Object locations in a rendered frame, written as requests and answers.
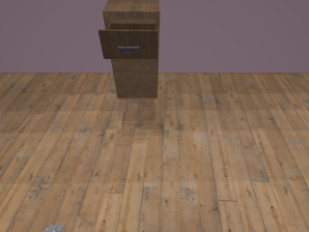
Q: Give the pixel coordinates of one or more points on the cabinet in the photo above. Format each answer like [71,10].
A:
[134,78]

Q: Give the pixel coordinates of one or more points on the drawer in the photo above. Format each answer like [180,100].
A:
[129,34]

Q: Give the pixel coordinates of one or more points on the handle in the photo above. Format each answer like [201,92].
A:
[128,48]

